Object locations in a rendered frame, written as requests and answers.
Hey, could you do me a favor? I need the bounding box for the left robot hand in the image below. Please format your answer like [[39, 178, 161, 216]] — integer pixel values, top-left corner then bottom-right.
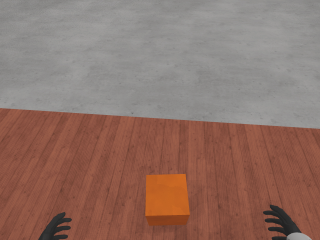
[[38, 212, 72, 240]]

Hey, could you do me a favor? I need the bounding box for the carton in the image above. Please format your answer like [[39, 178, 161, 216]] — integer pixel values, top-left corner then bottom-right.
[[145, 174, 190, 226]]

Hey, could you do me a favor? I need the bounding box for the right robot hand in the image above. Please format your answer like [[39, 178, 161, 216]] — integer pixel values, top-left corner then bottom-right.
[[263, 205, 302, 240]]

